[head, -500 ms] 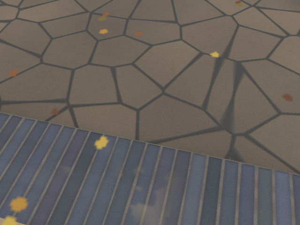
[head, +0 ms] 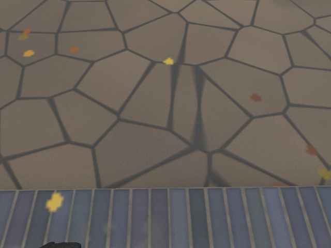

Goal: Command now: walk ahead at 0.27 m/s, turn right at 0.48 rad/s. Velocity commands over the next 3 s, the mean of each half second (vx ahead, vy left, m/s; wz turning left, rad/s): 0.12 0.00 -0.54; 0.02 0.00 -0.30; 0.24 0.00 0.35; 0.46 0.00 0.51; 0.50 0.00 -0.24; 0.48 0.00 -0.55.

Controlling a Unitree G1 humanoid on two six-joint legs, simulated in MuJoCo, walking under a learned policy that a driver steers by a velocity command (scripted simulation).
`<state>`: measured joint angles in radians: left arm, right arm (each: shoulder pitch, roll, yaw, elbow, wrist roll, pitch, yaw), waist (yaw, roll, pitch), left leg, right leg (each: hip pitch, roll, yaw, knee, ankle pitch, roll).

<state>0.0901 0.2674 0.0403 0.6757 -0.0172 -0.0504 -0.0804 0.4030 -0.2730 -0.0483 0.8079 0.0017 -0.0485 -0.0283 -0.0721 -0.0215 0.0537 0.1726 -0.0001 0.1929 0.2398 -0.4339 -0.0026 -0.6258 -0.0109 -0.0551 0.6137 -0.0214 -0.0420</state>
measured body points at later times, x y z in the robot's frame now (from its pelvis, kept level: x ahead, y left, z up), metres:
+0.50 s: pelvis +0.15 +0.01 +0.01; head +0.19 +0.00 +0.46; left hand +0.38 +0.25 -0.08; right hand +0.23 -0.29 -0.08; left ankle +0.25 +0.14 -0.71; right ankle +0.17 -0.09 -0.72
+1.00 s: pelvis +0.16 +0.00 +0.01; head +0.16 -0.02 +0.46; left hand +0.40 +0.16 -0.09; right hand +0.15 -0.29 -0.10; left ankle +0.25 +0.13 -0.72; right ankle +0.10 -0.09 -0.72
